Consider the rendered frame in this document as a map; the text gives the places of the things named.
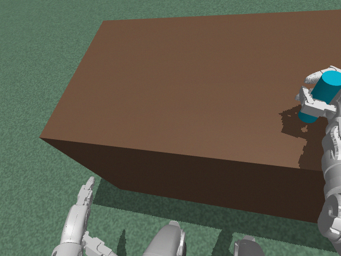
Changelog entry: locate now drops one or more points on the left robot arm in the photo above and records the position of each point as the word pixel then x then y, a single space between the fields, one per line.
pixel 68 249

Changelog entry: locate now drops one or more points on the right robot hand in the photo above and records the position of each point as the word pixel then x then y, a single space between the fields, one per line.
pixel 315 107

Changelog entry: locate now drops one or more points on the left robot hand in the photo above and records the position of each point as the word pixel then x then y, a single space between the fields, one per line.
pixel 75 227

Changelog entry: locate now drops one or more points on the right robot arm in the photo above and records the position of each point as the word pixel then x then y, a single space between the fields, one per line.
pixel 329 221

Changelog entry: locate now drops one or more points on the can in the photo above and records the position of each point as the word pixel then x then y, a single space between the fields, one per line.
pixel 326 88

